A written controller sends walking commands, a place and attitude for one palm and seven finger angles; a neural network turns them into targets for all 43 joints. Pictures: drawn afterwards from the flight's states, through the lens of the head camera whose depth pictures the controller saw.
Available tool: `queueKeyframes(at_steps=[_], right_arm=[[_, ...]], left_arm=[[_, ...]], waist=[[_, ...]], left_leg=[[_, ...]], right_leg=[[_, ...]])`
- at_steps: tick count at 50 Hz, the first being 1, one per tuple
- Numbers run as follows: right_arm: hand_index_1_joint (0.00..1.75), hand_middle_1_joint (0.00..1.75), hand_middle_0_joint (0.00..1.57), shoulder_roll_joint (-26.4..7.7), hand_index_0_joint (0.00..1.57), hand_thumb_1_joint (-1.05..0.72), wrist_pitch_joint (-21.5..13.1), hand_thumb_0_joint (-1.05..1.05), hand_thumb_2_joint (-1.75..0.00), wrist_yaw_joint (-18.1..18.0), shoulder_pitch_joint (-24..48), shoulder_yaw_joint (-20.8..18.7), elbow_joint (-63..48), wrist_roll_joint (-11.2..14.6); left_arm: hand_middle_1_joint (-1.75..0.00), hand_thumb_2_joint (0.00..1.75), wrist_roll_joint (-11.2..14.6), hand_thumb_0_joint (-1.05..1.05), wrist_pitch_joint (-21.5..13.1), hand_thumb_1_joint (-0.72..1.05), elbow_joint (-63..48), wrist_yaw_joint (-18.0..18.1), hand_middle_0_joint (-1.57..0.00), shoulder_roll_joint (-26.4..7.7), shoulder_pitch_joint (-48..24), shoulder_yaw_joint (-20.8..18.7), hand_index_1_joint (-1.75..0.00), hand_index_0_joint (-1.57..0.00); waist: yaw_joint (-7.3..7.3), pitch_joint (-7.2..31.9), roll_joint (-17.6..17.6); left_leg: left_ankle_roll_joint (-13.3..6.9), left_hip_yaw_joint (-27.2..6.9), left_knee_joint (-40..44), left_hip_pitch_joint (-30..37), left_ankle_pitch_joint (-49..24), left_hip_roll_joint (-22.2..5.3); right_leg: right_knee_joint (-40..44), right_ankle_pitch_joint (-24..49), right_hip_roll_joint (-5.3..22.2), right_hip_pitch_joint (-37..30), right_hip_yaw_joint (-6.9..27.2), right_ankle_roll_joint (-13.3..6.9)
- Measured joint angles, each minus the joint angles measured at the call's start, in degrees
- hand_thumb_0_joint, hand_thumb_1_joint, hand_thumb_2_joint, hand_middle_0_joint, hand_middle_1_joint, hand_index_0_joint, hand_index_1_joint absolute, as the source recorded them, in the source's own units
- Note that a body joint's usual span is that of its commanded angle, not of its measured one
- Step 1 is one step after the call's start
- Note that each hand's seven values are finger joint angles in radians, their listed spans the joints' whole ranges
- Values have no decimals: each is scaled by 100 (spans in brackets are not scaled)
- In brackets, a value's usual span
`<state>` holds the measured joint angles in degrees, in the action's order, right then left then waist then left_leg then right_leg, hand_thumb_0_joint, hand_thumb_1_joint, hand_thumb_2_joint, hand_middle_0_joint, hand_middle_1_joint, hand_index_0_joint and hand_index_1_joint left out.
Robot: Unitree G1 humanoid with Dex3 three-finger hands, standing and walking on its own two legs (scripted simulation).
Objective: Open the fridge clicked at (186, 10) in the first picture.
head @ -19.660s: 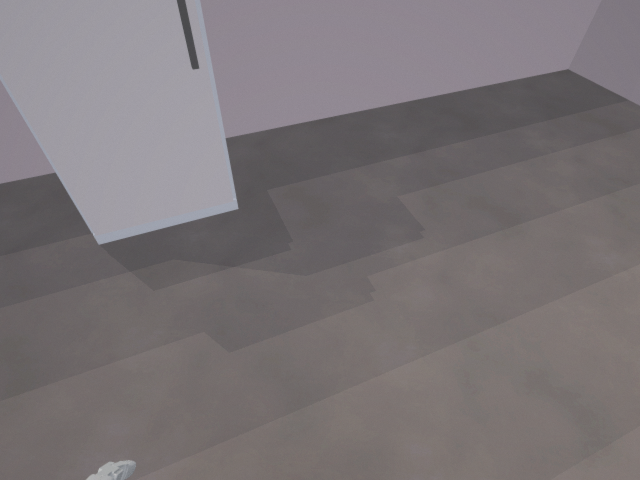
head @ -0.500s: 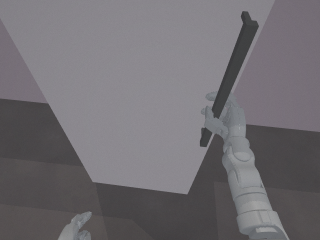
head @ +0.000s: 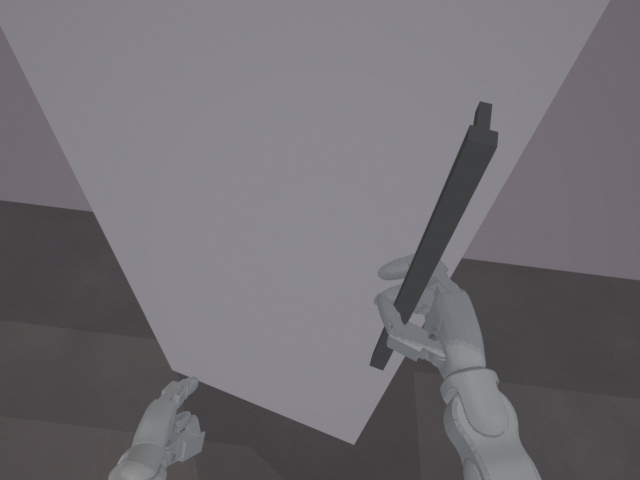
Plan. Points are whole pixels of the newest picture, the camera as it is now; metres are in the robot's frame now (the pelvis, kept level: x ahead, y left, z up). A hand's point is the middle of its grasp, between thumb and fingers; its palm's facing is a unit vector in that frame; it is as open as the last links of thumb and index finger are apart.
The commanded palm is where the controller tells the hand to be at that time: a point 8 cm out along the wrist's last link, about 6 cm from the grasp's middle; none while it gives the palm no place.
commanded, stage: walk backward, drawing the door open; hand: right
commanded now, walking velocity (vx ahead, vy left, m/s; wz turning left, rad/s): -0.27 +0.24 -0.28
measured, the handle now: (416, 271) +0.32 -0.07 +0.14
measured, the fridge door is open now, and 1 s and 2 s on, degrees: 14 43 63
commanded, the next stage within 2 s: stop walking and hold the door back in 1.86 s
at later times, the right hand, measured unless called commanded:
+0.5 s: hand (326, 444) +0.15 +0.02 +0.10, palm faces -0.16 +0.97 -0.16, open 6.0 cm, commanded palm +0.12 -0.03 +0.11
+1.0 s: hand out of the picture +0.07 +0.12 +0.10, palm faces +0.26 +0.96 -0.12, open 6.2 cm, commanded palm +0.03 +0.08 +0.11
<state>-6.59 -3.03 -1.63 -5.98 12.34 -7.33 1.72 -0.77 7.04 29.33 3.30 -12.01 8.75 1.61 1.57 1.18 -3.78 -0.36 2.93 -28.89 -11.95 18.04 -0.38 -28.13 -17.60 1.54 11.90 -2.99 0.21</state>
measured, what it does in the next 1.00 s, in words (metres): steps to the left, turning right: right foot, then left foot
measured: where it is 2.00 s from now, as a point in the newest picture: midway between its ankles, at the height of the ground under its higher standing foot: outside the picture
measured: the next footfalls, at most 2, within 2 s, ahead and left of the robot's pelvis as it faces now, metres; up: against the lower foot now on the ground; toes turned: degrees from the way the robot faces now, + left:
right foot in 0.74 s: -0.11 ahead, -0.02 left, -0.01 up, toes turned -21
left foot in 0.90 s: -0.04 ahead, +0.37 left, +0.00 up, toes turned -29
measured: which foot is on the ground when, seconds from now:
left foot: down 0.00-0.70, up 0.72-0.88, down 0.90-1.00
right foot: down 0.00-0.56, up 0.58-0.72, down 0.74-0.90, up 0.92-1.00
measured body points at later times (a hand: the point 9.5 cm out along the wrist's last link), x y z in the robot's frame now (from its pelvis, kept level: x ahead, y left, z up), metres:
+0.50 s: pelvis -0.10 +0.07 -0.01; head -0.09 +0.10 +0.44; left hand +0.05 +0.30 -0.12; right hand +0.15 -0.03 +0.11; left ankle -0.04 +0.11 -0.73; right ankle -0.04 -0.12 -0.74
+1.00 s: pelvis -0.14 +0.27 -0.02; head -0.08 +0.25 +0.42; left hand +0.13 +0.38 -0.13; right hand +0.05 +0.07 +0.11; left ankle -0.08 +0.39 -0.74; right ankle -0.18 +0.11 -0.70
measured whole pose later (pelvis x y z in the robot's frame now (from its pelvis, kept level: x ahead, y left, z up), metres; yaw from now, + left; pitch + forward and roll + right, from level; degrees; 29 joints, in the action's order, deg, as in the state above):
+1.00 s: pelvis -0.14 +0.27 -0.02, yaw -34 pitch -1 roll +0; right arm -6.2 -4.3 -1.4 -7.0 17.3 -20.3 -3.6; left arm 0.3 -7.0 36.6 3.2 -10.7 7.6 -2.6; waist 3.8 -9.6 -2.3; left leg 1.0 3.3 -39.9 -16.4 22.5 -3.3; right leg -55.7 -28.4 2.8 30.8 2.3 1.3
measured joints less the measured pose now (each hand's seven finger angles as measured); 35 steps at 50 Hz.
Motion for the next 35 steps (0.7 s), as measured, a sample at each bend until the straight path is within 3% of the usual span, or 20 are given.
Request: queueKeyframes(at_steps=[7, 14, 18, 21, 23, 26, 28, 30, 31, 33, 35], right_arm=[[139, 139, 43, -27, 41, -66, 48, 2, -71, -57, -230, 16, -252, -85], [139, 137, 42, 72, 40, -66, 101, 1, -71, -170, -344, -91, -329, -113], [140, 137, 41, 96, 39, -66, 111, 1, -70, -181, -425, -16, -417, -196], [139, 138, 42, 49, 39, -66, 119, 1, -70, -199, -498, 82, -548, -219], [139, 138, 42, -22, 39, -67, 112, 1, -71, -211, -562, 128, -649, -222], [139, 139, 43, -138, 39, -66, 71, 1, -71, -200, -617, 133, -764, -210], [139, 138, 44, -129, 39, -65, 92, 0, -71, -184, -588, 147, -828, -239], [139, 137, 44, -79, 38, -65, 184, 0, -72, -197, -525, 223, -889, -336], [139, 137, 44, -35, 38, -65, 197, 0, -72, -193, -479, 287, -859, -414], [139, 137, 44, 57, 38, -64, 149, -1, -72, -148, -418, 408, -710, -560], [139, 137, 44, 61, 38, -64, 119, -1, -73, -101, -419, 473, -682, -652]], left_arm=[[-30, 90, -47, 1, 72, 90, -267, -38, -20, 192, -48, 55, -30, -20], [-30, 90, -32, 1, -57, 90, -152, -42, -21, 226, 115, 54, -30, -21], [-30, 90, 12, 1, -177, 90, 19, 13, -21, 151, 282, -18, -30, -21], [-30, 90, 7, 1, -300, 90, 162, 79, -21, 104, 374, -74, -30, -21], [-30, 90, -12, 1, -392, 90, 232, 121, -20, 97, 422, -111, -30, -20], [-30, 90, -46, 1, -505, 90, 291, 181, -20, 146, 481, -179, -30, -20], [-30, 90, -47, 1, -546, 90, 404, 185, -20, 164, 447, -235, -30, -20], [-30, 90, -11, 1, -585, 90, 579, 156, -20, 184, 388, -289, -30, -20], [-30, 90, -27, 1, -623, 90, 668, 148, -20, 184, 385, -302, -30, -20], [-30, 90, -56, 1, -754, 90, 848, 135, -20, 196, 424, -304, -30, -20], [-30, 90, -14, 1, -978, 90, 935, 121, -20, 279, 480, -259, -30, -20]], waist=[[83, -103, 79], [208, -189, -47], [275, -207, -80], [335, -252, 3], [372, -272, 89], [475, -294, 184], [480, -377, 184], [439, -443, 259], [425, -459, 281], [413, -465, 282], [373, -490, 364]], left_leg=[[-1, -45, -248, -259, -123, -54], [-288, 186, -34, -326, -370, 106], [-436, 404, 104, -344, -550, 235], [-505, 513, -14, -415, -561, 244], [-422, 526, -211, -524, -473, 204], [-66, 300, -654, -783, -1, 311], [-251, 266, -595, -786, -202, 412], [-710, 450, -427, -754, -627, 328], [-839, 574, -356, -733, -671, 283], [-670, 842, -96, -599, -709, 235], [-342, 1044, 143, -493, -824, 236]], right_leg=[[210, 292, -45, 23, -69, 53], [214, 616, 108, 260, 155, 189], [51, 647, 209, 475, 383, 11], [28, 766, 222, 535, 503, 106], [108, 875, 200, 526, 531, 268], [268, 1075, 108, 584, 674, 350], [147, 924, 84, 706, 794, 248], [-880, 52, 25, 1114, 681, 123], [-1695, -224, 0, 1366, 543, 98], [-2701, -403, 15, 1512, 170, 98], [-2204, -571, 30, 992, -297, -16]])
